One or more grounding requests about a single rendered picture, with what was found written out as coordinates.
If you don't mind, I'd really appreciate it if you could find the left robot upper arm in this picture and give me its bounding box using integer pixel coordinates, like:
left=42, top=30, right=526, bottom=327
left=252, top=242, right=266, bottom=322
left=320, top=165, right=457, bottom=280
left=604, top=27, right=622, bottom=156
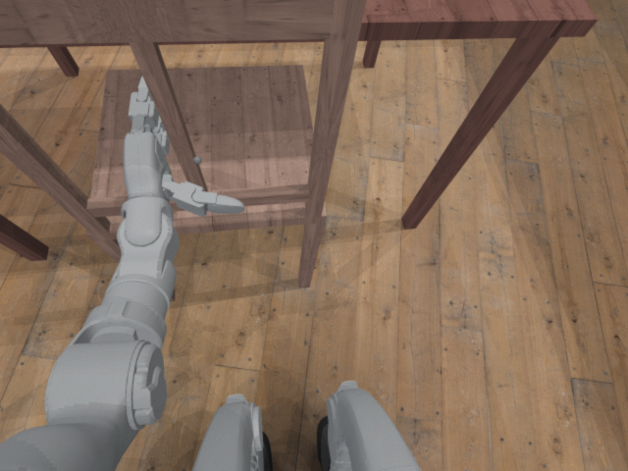
left=0, top=340, right=167, bottom=471

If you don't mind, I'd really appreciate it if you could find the left robot forearm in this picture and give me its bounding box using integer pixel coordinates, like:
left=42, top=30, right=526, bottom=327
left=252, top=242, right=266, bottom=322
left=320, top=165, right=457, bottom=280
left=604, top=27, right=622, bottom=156
left=44, top=196, right=180, bottom=422

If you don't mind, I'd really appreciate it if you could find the robot right thigh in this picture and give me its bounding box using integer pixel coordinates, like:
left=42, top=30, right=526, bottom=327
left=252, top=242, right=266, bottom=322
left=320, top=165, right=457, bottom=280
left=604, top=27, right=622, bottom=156
left=327, top=389, right=422, bottom=471

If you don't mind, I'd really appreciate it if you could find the table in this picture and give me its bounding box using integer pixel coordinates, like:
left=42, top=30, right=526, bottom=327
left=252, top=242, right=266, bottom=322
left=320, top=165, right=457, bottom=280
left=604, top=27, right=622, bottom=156
left=0, top=0, right=598, bottom=261

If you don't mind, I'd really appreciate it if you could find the robot left thigh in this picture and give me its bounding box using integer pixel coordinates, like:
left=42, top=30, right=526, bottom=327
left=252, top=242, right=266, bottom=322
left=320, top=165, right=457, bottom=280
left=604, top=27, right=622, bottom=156
left=192, top=401, right=263, bottom=471

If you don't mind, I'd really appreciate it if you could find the chair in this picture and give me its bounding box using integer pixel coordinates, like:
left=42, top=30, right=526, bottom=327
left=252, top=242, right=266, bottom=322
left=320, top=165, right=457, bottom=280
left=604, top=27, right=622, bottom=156
left=0, top=0, right=366, bottom=301

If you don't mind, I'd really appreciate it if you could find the robot thigh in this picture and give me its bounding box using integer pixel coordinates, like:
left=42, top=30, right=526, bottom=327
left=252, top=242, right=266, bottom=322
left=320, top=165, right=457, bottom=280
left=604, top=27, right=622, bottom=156
left=327, top=389, right=422, bottom=471
left=192, top=401, right=263, bottom=471

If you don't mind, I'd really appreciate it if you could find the left robot hand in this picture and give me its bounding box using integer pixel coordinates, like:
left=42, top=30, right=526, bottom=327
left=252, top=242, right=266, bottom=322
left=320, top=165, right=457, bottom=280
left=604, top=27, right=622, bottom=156
left=124, top=77, right=244, bottom=217

